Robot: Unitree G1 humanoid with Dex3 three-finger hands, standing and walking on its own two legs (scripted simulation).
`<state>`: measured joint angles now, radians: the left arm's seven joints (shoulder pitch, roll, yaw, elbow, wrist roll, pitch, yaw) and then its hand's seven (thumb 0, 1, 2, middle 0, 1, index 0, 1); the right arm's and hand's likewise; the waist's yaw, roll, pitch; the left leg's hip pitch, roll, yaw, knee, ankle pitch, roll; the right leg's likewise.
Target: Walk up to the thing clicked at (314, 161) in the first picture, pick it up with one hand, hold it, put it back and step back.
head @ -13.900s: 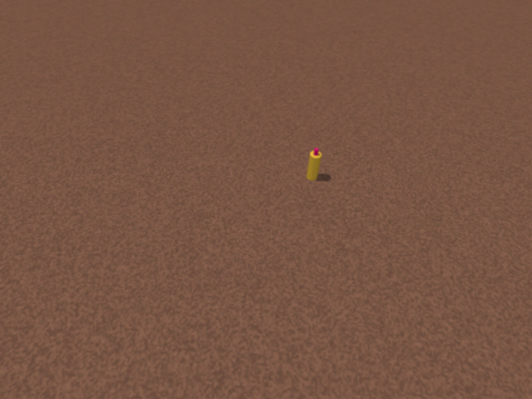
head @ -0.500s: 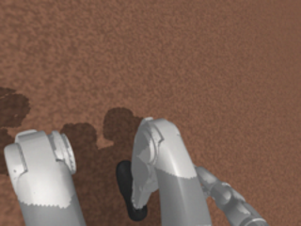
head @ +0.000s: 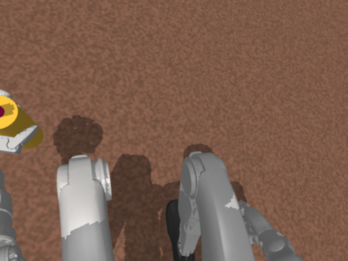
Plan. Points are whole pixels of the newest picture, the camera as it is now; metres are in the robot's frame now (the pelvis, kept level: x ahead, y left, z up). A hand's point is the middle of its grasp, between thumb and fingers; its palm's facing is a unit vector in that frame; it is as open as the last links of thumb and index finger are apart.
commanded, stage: settle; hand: left
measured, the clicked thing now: (11, 123) +0.38 +0.31 -0.07
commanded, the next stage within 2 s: lift in 1.12 s
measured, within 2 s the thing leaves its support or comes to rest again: neither
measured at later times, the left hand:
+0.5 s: hand (0, 101) +0.40 +0.31 +0.00, palm faces +0.38 -0.93 -0.02, open 9.5 cm
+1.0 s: hand out of the picture +0.39 +0.31 +0.02, palm faces +0.39 -0.92 -0.02, open 9.5 cm
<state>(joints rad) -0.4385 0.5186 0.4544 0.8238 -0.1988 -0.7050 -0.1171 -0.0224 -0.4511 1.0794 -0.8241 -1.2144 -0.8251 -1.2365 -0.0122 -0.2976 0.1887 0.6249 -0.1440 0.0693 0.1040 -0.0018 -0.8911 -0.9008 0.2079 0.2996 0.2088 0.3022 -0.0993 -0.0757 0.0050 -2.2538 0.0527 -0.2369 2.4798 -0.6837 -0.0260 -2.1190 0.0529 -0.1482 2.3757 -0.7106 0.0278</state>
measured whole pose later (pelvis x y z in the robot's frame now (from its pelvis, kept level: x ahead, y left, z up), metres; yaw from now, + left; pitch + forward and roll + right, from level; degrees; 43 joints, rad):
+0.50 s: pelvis +0.01 -0.01 +0.03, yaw +3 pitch +30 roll -6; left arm -0.50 0.44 0.50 0.81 -0.21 -0.61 -0.19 -0.02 -0.45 1.08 -0.83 -1.21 -0.83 -1.23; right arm 0.03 -0.29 0.08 0.66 -0.09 0.06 0.06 0.00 -0.90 -0.90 0.21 0.30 0.21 0.30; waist -0.08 -0.03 -0.07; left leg -2.21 0.06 -0.17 2.36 -0.69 -0.04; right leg -2.12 0.04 -0.10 2.31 -0.73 0.00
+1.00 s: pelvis +0.01 -0.01 +0.05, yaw +5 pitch +31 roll -6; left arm -0.52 0.41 0.50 0.83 -0.17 -0.60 -0.18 -0.02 -0.45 1.08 -0.83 -1.21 -0.83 -1.23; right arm 0.06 -0.27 0.04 0.67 -0.08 0.03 0.05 0.00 -0.91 -0.90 0.21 0.30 0.21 0.30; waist -0.08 -0.03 -0.11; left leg -2.15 0.06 -0.13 2.27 -0.67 -0.03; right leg -2.06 0.03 -0.07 2.24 -0.72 0.01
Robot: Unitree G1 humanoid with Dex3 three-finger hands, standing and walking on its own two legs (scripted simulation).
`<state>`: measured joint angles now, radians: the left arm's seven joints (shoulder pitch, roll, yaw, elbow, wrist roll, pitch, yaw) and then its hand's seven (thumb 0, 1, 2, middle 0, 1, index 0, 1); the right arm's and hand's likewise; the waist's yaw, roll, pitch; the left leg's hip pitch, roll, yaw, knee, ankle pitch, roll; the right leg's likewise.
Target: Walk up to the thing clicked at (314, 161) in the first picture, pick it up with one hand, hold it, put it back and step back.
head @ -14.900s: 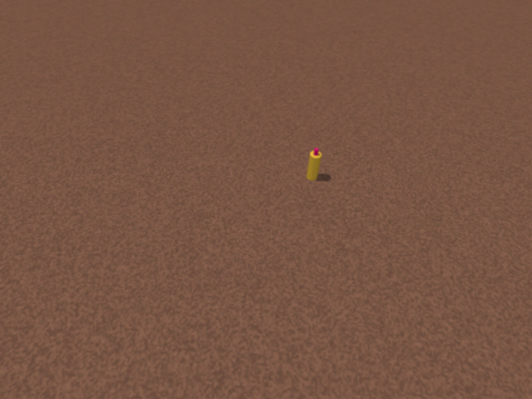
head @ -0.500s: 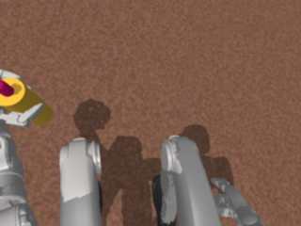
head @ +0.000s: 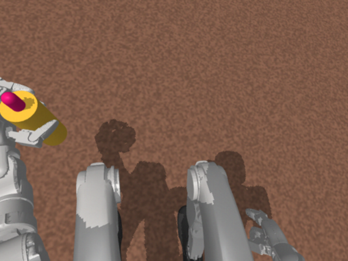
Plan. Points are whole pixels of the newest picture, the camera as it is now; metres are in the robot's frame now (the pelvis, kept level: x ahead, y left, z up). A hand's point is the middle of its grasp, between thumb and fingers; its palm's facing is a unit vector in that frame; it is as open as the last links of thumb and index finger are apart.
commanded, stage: settle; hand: left
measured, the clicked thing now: (35, 118) +0.41 +0.28 -0.04
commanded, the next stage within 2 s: lift in 0.12 s
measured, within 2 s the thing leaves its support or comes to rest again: neither
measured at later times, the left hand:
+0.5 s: hand (29, 107) +0.41 +0.27 +0.00, palm faces +0.28 -0.96 -0.03, open 9.5 cm
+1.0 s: hand out of the picture +0.39 +0.25 +0.15, palm faces +0.27 -0.96 -0.03, open 9.5 cm
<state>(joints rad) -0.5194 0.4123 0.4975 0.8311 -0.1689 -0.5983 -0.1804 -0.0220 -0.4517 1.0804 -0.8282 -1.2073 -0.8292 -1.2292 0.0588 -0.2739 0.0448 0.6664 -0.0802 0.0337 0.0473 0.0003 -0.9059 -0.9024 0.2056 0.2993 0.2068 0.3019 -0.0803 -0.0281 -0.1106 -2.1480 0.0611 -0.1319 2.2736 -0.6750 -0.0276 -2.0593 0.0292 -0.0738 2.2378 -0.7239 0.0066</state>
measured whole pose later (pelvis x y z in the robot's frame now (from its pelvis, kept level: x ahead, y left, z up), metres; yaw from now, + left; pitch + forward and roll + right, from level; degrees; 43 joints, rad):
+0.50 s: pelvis +0.00 +0.00 +0.02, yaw +1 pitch +31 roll -4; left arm -0.51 0.38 0.48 0.79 -0.17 -0.57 -0.20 -0.02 -0.46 1.08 -0.83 -1.20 -0.83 -1.22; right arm 0.08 -0.27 0.02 0.67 -0.06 0.03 0.04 0.00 -0.92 -0.90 0.20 0.30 0.21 0.30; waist -0.07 -0.01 -0.14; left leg -2.10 0.06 -0.11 2.21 -0.67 -0.03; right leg -2.02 0.03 -0.06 2.19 -0.72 0.00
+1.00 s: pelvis +0.02 +0.00 +0.13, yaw +3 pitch +31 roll -4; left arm -0.26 0.29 0.32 0.34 -0.22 -0.35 -0.09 -0.02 -0.46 1.09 -0.83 -1.20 -0.84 -1.22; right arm 0.11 -0.25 -0.01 0.61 0.02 0.00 -0.02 0.00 -0.91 -0.90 0.20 0.30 0.21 0.30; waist -0.03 0.02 -0.18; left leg -1.75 0.06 -0.08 1.85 -0.65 -0.03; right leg -1.67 0.01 -0.05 1.83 -0.70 0.00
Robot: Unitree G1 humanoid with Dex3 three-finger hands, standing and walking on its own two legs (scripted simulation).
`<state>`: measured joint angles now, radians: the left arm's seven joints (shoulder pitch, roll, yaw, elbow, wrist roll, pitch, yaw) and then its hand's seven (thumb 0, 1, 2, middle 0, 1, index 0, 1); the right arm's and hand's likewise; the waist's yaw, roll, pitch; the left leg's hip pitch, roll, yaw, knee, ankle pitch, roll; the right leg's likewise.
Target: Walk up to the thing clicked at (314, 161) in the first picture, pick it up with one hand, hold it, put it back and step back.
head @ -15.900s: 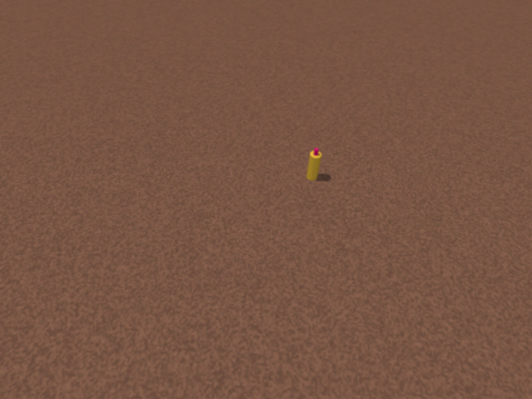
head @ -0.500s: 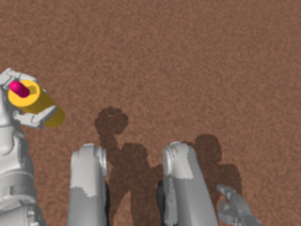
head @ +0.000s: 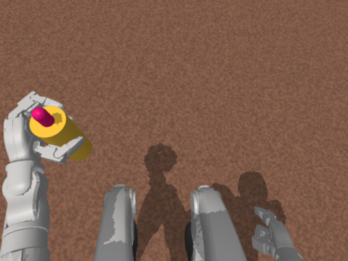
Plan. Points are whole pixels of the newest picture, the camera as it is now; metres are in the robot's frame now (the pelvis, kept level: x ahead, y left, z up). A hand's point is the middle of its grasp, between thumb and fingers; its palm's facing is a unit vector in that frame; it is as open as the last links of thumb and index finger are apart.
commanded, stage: lift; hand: left
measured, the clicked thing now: (62, 134) +0.38 +0.23 +0.01
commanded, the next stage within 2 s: hold in 1.36 s
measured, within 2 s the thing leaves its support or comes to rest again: neither
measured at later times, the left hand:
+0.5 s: hand (23, 91) +0.38 +0.22 +0.17, palm faces +0.22 -0.97 -0.02, open 9.4 cm
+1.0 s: hand (11, 61) +0.37 +0.20 +0.23, palm faces +0.22 -0.98 -0.01, open 9.4 cm
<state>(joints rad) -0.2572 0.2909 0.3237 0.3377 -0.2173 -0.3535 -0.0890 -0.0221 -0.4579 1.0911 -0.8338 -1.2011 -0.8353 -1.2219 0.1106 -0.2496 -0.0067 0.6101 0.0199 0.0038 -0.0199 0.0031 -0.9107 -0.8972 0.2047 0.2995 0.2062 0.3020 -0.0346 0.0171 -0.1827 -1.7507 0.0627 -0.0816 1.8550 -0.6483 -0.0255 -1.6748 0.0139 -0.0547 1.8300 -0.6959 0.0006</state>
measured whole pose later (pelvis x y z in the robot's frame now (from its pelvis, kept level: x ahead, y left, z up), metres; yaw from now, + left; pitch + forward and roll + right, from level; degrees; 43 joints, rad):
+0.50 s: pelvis +0.03 +0.01 +0.13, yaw +3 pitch +20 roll -3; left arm -0.11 0.22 0.18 0.27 -0.17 -0.29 0.02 -0.02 -0.47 1.09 -0.85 -1.18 -0.85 -1.20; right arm 0.19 -0.22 0.00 0.60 0.02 -0.03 -0.03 0.00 -0.91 -0.90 0.20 0.30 0.21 0.30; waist -0.04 0.02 -0.15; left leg -1.17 0.05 -0.05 1.37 -0.56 -0.01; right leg -1.09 0.00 -0.05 1.33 -0.60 0.01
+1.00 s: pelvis +0.05 +0.00 +0.19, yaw +3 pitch +13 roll -2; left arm -0.10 0.18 0.14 0.33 -0.15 -0.33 0.03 -0.02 -0.47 1.09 -0.86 -1.17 -0.86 -1.19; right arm 0.23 -0.22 0.01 0.62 0.00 -0.03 -0.03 0.01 -0.92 -0.90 0.20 0.30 0.21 0.30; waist -0.03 0.02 -0.10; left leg -0.87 0.05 -0.03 1.10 -0.48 -0.02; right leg -0.80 0.00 -0.04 1.07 -0.51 0.00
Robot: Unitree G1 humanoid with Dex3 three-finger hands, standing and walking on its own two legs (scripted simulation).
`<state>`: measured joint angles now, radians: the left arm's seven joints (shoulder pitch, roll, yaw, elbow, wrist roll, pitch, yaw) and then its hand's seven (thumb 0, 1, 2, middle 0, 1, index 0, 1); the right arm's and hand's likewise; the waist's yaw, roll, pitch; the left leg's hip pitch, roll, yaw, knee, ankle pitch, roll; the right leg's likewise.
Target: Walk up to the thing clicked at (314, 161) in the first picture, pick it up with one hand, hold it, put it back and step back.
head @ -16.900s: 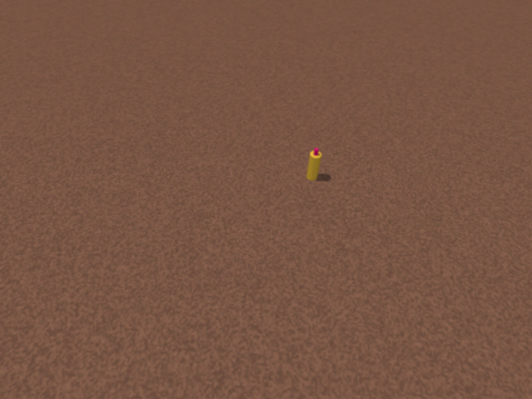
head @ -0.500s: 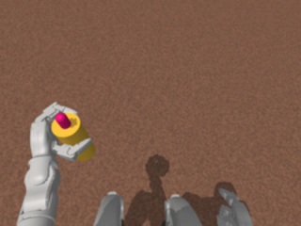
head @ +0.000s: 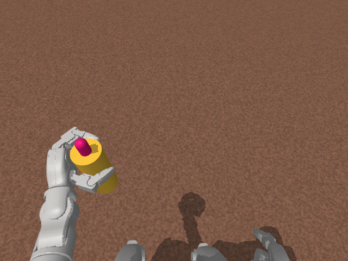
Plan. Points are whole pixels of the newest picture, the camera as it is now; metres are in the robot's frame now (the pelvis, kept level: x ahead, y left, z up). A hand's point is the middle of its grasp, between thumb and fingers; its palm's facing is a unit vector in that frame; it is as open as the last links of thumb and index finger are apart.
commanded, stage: lift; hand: left
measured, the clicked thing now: (95, 165) +0.33 +0.17 +0.03
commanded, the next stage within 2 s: hold in 0.36 s
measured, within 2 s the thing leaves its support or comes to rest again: neither
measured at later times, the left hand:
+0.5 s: hand (92, 147) +0.35 +0.17 +0.07, palm faces +0.15 -0.99 +0.00, open 9.4 cm
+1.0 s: hand (92, 144) +0.35 +0.16 +0.08, palm faces +0.16 -0.99 +0.00, open 9.4 cm
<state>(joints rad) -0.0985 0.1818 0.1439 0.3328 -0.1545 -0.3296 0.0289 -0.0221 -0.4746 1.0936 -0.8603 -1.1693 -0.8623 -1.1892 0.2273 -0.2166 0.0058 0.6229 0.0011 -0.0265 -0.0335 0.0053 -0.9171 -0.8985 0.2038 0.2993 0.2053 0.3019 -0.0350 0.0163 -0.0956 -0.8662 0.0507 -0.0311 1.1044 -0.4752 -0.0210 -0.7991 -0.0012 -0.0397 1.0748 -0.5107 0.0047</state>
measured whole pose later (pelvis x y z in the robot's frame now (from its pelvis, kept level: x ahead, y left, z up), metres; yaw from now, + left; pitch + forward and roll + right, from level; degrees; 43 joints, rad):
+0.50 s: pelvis +0.02 +0.00 +0.02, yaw +0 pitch +10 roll -1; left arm -0.12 0.18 0.14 0.39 -0.17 -0.35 0.01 -0.02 -0.47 1.09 -0.86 -1.17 -0.86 -1.19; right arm 0.24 -0.22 0.00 0.65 0.00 -0.01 -0.03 0.01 -0.91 -0.90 0.20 0.30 0.21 0.30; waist -0.03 0.01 -0.06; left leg -0.70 0.05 -0.02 0.97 -0.45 -0.02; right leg -0.64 0.00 -0.03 0.94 -0.48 0.00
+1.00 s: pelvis +0.02 +0.00 +0.04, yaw +0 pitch +8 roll -1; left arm -0.11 0.16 0.13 0.40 -0.16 -0.35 0.03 -0.02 -0.47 1.09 -0.85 -1.18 -0.85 -1.20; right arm 0.23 -0.22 0.00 0.65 0.00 0.01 -0.02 0.01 -0.91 -0.90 0.20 0.30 0.20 0.30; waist -0.03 0.02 -0.05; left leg -0.61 0.05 -0.02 0.89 -0.42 -0.03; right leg -0.55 0.00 -0.03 0.86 -0.45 0.00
